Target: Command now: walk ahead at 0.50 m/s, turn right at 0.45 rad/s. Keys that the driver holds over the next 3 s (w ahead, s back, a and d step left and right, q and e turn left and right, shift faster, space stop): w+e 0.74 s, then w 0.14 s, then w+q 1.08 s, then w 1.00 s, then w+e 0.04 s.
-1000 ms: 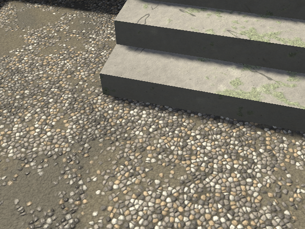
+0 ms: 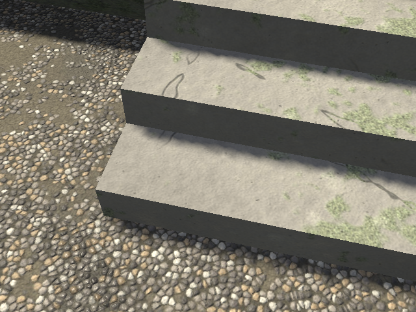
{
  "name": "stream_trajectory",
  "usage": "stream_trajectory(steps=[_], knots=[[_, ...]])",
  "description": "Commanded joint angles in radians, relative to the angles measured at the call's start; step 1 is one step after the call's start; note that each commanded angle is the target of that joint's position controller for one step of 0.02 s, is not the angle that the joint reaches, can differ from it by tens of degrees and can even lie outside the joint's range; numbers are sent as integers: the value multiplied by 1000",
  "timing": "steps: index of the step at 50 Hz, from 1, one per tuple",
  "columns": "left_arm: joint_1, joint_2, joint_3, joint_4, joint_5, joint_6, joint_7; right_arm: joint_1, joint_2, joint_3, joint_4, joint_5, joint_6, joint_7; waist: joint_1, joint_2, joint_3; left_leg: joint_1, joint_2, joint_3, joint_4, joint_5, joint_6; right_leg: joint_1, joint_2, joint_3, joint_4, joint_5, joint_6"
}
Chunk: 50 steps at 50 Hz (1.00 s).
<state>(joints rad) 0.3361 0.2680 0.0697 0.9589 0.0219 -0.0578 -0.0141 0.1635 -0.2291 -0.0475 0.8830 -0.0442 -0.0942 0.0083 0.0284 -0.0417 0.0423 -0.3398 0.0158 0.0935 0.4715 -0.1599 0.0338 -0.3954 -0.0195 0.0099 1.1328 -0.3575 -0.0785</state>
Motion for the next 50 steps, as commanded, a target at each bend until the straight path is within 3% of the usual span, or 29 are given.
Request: stream_trajectory(steps=[1, 4, 7, 9, 14, 17, 18, 19, 20, 21, 22, 23, 24, 26, 27, 29, 34, 35, 38, 40, 41, 42, 43, 44, 45, 46, 47, 48, 50], knots=[[34, 21, 7, -56, 14, 23, -20, 98, -91, -20, -9, 14, -17, -6, -13, 151, -68, 168, 275, -227, -284, 108, 121, -136, -67, 31, 25, 54, -3], [-59, 12, 2, -97, 15, 37, -37, 126, -111, -27, 8, 23, -34, -5, -9, 142, -23, 180, 281, -138, -342, 105, 137, -220, -91, 23, -57, 156, 13], [-168, 4, -7, -136, 11, 37, -53, 159, -104, -25, 25, 20, -34, -7, -25, 127, 10, 205, 262, -47, -359, 114, 132, -245, -90, -1, -215, 265, 24], [-233, -6, -16, -159, 9, 33, -63, 166, -120, -28, 29, 21, -33, -9, -35, 126, 21, 207, 252, 16, -354, 147, 119, -199, -80, -32, -337, 328, 20], [-346, 16, -16, -204, 18, 32, -66, 227, -160, -39, 54, 20, -15, -20, -64, 123, 51, 313, 278, 85, -295, 239, 91, -150, -49, -106, -487, 246, -14], [-288, 40, -4, -197, 29, 30, -57, 240, -187, -48, 63, 16, 9, -23, -38, 133, 0, 398, 282, 135, -78, 589, 73, -54, 28, -152, -547, 107, -63], [-174, 49, 6, -163, 32, 20, -50, 231, -189, -47, 60, 21, 20, -22, 14, 107, -65, 376, 260, 168, 109, 672, 60, 84, 79, -170, -609, 129, -88], [5, 104, 31, -107, 42, 9, -35, 230, -175, -40, 44, 19, 26, -21, 83, 39, -176, 235, 229, 182, 366, 543, 26, 328, 57, -87, -648, 111, -131], [90, 246, 68, -109, 45, 7, -15, 237, -91, -17, -38, 36, 16, -8, 88, -210, -267, -180, 103, 203, 742, 38, -38, 636, -240, 382, -709, 28, -257], [72, 274, 72, -123, 11, 16, -7, 155, -134, -29, -64, 14, 5, -1, 75, -163, -296, -366, -3, -7, 881, -382, -53, 669, -336, 700, -858, 119, -294], [33, 253, 66, -116, 3, 22, -4, 76, -144, -31, -78, 19, 2, 6, 66, -45, -179, -420, 61, -87, 867, -283, -37, 589, -299, 523, -852, 197, -261], [-25, 201, 54, -121, -4, 21, 0, 82, -120, -20, -69, 29, -6, 6, 26, 0, -94, -376, 97, -92, 782, -185, -31, 459, -258, 408, -859, 309, -228], [-77, 163, 44, -132, -10, 19, 3, 94, -115, -20, -55, 23, -3, 3, -11, 27, -54, -312, 117, -98, 701, -156, -32, 368, -207, 326, -875, 416, -194], [-126, 128, 29, -142, -19, 4, 3, 134, -110, -17, -43, -8, 29, 0, -58, -3, -72, -196, 115, -93, 648, -134, -51, 277, -143, 233, -881, 579, -178], [-113, 130, 28, -138, -22, -6, 0, 133, -104, -15, -47, -10, 42, 1, -65, -1, -89, -185, 104, -87, 635, -129, -60, 272, -130, 218, -878, 636, -184], [-85, 152, 34, -129, -22, -13, -1, 101, -93, -11, -62, -6, 52, 3, -62, 0, -81, -201, 94, -77, 580, -89, -77, 253, -113, 206, -889, 642, -187], [-8, 160, 36, -112, -17, -10, 3, -106, -82, 2, -139, 0, 48, 4, 8, -15, -34, -256, 62, -75, 318, 33, -95, 288, -97, 243, -901, 529, -162], [-3, 155, 38, -110, -9, -10, 5, -91, -68, 8, -134, 9, 48, -1, 9, -61, -61, -225, 45, -68, 338, 23, -93, 297, -100, 243, -876, 506, -164], [-5, 145, 34, -118, 8, -6, 15, -123, -82, 12, -156, 12, 32, -9, 10, -46, -54, -183, 29, -85, 274, 17, -64, 304, -133, 299, -833, 564, -162], [-45, 134, 28, -132, 9, -7, 22, -36, -100, 6, -137, 8, 24, -19, -34, -55, -75, -69, 5, -75, 212, -47, -24, 310, -132, 298, -758, 735, -136], [-59, 128, 24, -133, 2, -10, 23, 40, -100, 3, -117, 5, 19, -28, -71, -58, -105, 38, -29, -55, 173, -77, -3, 304, -117, 289, -675, 915, -124], [-77, 133, 25, -128, -13, -13, 22, 151, -103, -3, -87, 2, 10, -35, -140, -15, -130, 165, -43, -40, 31, -4, 13, 288, -72, 255, -532, 987, -100], [-112, 116, 19, -141, -24, -23, 18, 291, -137, -19, -45, -6, -2, -42, -208, 44, -170, 357, 22, -104, -77, 66, 31, 175, 2, 223, -322, 841, -63], [-124, -4, -14, -174, -28, -38, 15, 362, -215, -33, -38, -18, -7, -51, -202, 229, -169, 464, 286, -406, -171, 247, 71, -28, 125, 138, 4, 272, -18], [101, -6, -11, -152, -22, -27, 15, 310, -287, -53, -14, 1, 9, -39, -38, 316, -188, 457, 422, -768, -246, 248, 192, -202, 199, 137, 148, -122, -2], [122, 36, -7, -104, 19, -8, 22, 208, -195, -43, -39, 16, 18, -24, -11, 143, -90, 347, 418, -752, -243, -47, 255, -255, 115, 138, 284, -90, 3], [20, 56, -4, -128, 42, -6, 9, 133, -102, -22, -53, 25, 23, -11, -21, 60, -4, 261, 335, -632, -263, -241, 254, -317, 83, 113, 334, -38, 12], [-43, 42, -9, -158, 46, -6, -3, 119, -69, -10, -39, 22, 27, -5, -14, 85, 24, 226, 271, -543, -278, -298, 235, -376, 55, 68, 397, -14, 17], [-91, -1, -27, -199, 56, 1, -22, 176, -48, 1, 7, 31, 20, -9, -11, 110, 26, 183, 191, -419, -262, -118, 217, -449, 13, 5, 482, 46, 35]])
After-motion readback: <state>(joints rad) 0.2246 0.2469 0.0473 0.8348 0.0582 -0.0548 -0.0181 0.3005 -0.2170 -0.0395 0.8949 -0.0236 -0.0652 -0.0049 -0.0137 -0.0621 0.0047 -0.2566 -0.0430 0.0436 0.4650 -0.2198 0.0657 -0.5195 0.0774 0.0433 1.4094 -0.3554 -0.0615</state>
